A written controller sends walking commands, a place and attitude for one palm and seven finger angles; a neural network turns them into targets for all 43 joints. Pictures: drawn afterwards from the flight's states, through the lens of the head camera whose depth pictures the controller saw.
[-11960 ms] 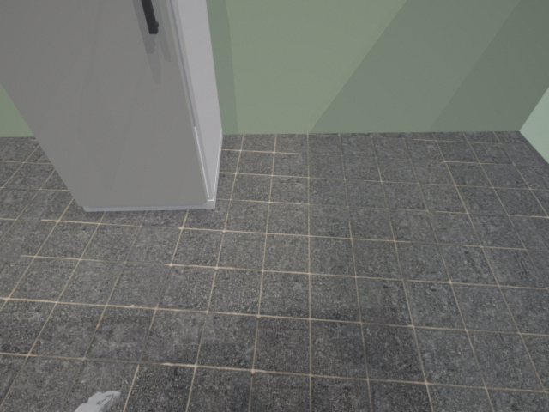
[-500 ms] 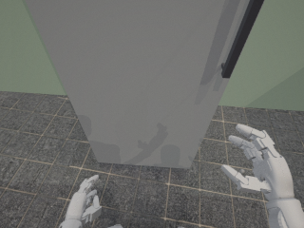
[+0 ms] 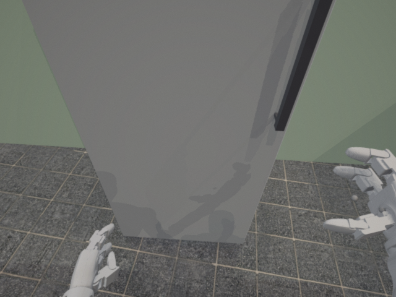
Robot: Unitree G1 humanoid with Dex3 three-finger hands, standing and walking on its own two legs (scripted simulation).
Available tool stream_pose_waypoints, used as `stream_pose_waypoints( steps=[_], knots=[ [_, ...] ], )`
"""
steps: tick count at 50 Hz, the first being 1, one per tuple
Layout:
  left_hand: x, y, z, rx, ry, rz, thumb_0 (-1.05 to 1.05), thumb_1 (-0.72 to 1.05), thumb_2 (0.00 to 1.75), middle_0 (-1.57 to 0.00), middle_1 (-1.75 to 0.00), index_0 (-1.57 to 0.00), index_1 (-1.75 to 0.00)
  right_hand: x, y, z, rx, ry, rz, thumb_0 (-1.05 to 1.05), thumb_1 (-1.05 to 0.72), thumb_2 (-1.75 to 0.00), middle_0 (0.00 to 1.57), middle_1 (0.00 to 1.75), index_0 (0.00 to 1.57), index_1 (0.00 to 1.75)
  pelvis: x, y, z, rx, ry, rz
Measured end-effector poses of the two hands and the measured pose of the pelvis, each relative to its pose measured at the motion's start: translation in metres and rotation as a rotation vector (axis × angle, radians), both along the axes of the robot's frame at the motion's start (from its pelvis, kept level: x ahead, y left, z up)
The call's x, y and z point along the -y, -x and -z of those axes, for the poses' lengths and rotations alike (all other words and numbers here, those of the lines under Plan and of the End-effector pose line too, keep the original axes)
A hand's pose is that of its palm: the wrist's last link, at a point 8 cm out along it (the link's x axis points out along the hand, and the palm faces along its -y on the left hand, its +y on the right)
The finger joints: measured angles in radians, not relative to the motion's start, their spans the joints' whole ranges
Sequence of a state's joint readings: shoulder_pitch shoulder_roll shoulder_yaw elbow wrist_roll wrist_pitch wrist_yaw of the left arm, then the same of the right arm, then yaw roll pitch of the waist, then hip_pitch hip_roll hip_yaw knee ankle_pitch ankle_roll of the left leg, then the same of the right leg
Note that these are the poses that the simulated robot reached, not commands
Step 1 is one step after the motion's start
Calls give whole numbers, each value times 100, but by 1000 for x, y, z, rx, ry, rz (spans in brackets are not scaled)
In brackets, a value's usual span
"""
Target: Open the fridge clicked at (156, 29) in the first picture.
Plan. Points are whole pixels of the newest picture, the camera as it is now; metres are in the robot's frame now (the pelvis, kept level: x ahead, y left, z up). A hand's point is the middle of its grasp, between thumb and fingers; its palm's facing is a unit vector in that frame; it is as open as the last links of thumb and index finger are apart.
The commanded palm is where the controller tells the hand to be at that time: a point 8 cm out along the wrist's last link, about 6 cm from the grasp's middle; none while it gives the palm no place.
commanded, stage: raise the hand to about handle height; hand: right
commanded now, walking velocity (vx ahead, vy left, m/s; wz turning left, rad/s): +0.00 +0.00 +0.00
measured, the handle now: (297, 62) +0.50 -0.19 +0.26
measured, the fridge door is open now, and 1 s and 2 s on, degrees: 0 0 0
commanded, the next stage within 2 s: move the hooked fingers beside the handle in 0.90 s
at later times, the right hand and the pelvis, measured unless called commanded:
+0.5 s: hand (394, 151) +0.28 -0.28 +0.23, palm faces +0.15 +0.99 -0.08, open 14.0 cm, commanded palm +0.23 -0.31 +0.23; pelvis -0.01 +0.01 +0.01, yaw -1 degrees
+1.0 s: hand (376, 160) +0.27 -0.26 +0.22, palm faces +0.12 +0.99 -0.08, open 14.0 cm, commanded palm +0.23 -0.30 +0.23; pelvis -0.01 +0.02 +0.01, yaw +0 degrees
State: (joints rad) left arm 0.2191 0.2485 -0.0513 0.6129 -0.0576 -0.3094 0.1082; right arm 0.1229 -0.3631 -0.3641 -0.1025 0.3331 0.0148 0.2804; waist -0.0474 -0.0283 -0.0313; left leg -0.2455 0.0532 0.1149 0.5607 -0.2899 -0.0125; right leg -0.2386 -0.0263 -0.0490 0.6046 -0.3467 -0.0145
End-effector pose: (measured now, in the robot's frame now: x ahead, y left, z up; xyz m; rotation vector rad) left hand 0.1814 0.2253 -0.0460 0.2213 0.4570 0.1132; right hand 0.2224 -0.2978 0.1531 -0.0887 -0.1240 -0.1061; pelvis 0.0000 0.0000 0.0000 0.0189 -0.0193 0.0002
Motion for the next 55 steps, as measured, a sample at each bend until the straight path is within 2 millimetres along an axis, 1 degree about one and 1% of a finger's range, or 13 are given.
stream_pose_waypoints(
  steps=[4, 12, 19, 22, 24, 28, 31, 34, 38, 42, 46, 51, 55],
  knots=[
    [12, -13, -5, 25, 29, 45, 2, 90, 90, -20, -30, -20, -30, 13, -3, -28, 62, -9, 36, 0, 39, -35, 29, 113, 29, 113, -1, -1, -3, 18, 0, 5],
    [19, -15, 1, -30, 56, 67, 1, 90, 90, -20, -30, -20, -30, 19, -11, -28, -106, -20, 36, 0, 48, -31, 30, 119, 30, 119, -4, 3, -7, 31, 6, 12],
    [11, -4, 4, -69, 45, 57, 2, 90, 90, -20, -30, -20, -30, 28, -13, -74, 59, 3, 50, -1, 50, -31, 30, 120, 30, 120, -10, 4, -9, 49, 6, 12],
    [5, 1, 6, -77, 46, 43, 2, 90, 90, -20, -30, -20, -30, 34, -20, -85, 41, -1, 60, -1, 50, -30, 30, 120, 30, 120, -11, 5, -10, 53, 7, 13],
    [1, 3, 7, -81, 50, 33, 2, 90, 90, -20, -30, -20, -30, 35, -26, -84, -10, -8, 52, -1, 50, -30, 30, 120, 30, 120, -11, 7, -10, 51, 8, 13],
    [-9, 9, 10, -88, 56, 8, 2, 90, 90, -20, -30, -20, -30, 25, -32, -66, -115, -14, 8, -1, 50, -30, 30, 120, 30, 120, -11, 10, -10, 40, 12, 5],
    [-14, 12, 9, -89, 50, -5, 2, 90, 90, -20, -30, -20, -30, 14, -29, -58, -105, -17, -16, -1, 50, -30, 30, 120, 30, 120, -12, 11, -10, 40, 13, -4],
    [-16, 14, 6, -83, 40, -7, 2, 90, 90, -20, -30, -20, -30, 9, -22, -62, -29, -19, -5, -1, 50, -30, 30, 120, 30, 120, -14, 10, -10, 45, 14, -8],
    [-15, 12, 3, -70, 37, 0, 2, 90, 90, -20, -30, -20, -30, 17, -16, -74, 39, -17, 53, -1, 50, -30, 30, 120, 30, 120, -17, 9, -10, 56, 12, -5],
    [-12, 8, 5, -63, 48, 10, 2, 90, 90, -20, -30, -20, -30, 22, -18, -74, -16, -13, 79, -1, 50, -30, 30, 120, 30, 120, -17, 12, -10, 59, 11, 3],
    [-10, 6, 7, -59, 58, 15, 2, 90, 90, -20, -30, -20, -30, 15, -21, -68, -74, -1, 40, -1, 50, -30, 30, 120, 30, 120, -16, 13, -10, 55, 13, 5],
    [-8, 5, 5, -52, 63, 17, 2, 90, 90, -20, -30, -20, -30, 9, -20, -71, -28, -6, 10, -1, 50, -30, 30, 120, 30, 120, -17, 11, -10, 54, 14, 0],
    [-8, 5, 4, -52, 62, 18, 2, 90, 90, -20, -30, -20, -30, 20, -18, -72, -11, -25, 45, -1, 50, -30, 30, 120, 30, 120, -18, 10, -9, 53, 13, -1]
  ],
)
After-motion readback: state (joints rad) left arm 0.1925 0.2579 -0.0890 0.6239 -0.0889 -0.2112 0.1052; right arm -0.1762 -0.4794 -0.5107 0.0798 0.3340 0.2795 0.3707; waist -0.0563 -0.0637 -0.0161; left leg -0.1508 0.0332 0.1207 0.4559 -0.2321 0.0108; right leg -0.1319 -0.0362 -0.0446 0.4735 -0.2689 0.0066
